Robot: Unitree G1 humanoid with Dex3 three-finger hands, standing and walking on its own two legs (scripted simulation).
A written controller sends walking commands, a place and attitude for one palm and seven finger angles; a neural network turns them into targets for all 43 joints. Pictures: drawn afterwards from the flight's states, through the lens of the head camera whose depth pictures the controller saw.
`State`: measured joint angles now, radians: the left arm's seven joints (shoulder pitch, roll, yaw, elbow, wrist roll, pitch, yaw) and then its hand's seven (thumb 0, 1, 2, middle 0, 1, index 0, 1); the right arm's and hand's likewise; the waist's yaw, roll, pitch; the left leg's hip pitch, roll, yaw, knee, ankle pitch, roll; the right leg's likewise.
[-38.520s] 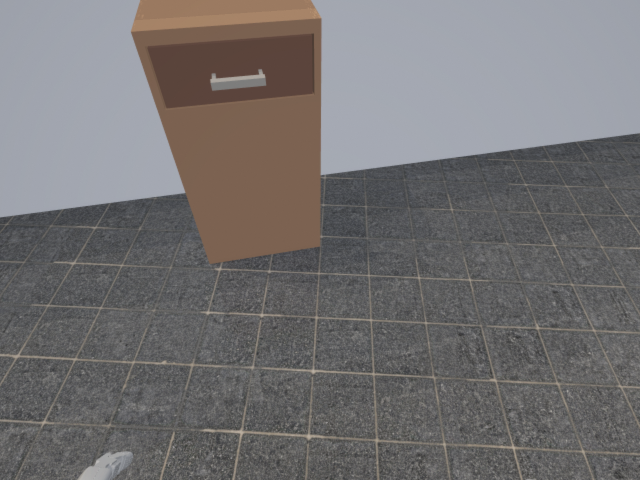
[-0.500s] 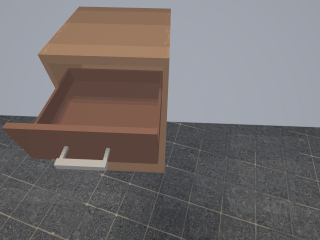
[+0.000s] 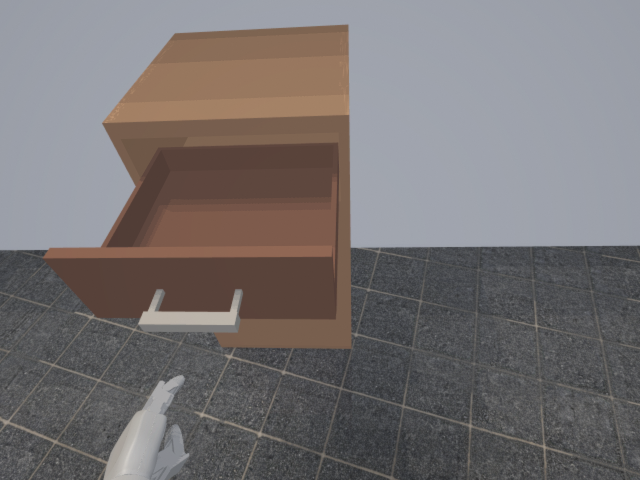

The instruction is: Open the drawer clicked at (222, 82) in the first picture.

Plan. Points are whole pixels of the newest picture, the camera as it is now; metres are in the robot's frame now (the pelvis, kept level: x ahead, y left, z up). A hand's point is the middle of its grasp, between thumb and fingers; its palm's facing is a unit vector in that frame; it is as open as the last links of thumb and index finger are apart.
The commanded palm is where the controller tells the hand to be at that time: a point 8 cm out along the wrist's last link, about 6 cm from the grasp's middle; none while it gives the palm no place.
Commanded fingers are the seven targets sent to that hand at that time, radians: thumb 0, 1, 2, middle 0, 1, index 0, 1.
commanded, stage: raise the hand with hooked fingers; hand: left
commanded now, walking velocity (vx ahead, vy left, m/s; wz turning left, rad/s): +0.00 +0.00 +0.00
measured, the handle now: (194, 309) +0.35 +0.22 +0.00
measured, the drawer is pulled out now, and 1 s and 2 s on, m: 0.30 0.29 0.28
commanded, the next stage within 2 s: move the hooked fingers above the handle in 1.72 s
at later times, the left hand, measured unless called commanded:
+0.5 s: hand (163, 402) +0.21 +0.22 +0.00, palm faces +0.16 -0.05 -0.99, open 10.1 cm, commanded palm +0.18 +0.21 +0.03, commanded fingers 0.00 0.08 0.55 -0.26 -0.82 -0.26 -0.82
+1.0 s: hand (154, 348) +0.27 +0.23 +0.04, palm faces +0.06 -0.10 -0.99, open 13.0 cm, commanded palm +0.24 +0.23 +0.09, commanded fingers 0.00 -0.50 0.30 -0.30 -1.20 -0.30 -1.20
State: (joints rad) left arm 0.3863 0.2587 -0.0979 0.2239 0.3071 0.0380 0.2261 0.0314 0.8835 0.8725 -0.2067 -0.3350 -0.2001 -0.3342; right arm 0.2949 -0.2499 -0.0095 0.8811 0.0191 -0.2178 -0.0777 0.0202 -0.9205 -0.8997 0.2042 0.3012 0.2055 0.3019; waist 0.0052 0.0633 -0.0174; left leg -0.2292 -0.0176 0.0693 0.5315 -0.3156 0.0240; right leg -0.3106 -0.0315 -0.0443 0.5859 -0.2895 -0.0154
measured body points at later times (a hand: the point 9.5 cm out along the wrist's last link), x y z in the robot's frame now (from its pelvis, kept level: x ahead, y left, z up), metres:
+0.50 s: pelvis -0.03 -0.02 -0.04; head -0.02 -0.05 +0.41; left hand +0.20 +0.22 +0.05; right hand +0.21 -0.20 -0.12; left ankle -0.02 +0.10 -0.73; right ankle +0.01 -0.11 -0.73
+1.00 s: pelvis -0.01 +0.00 +0.00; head +0.01 -0.04 +0.44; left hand +0.26 +0.23 +0.09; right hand +0.18 -0.25 -0.11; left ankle -0.02 +0.10 -0.73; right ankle +0.01 -0.11 -0.73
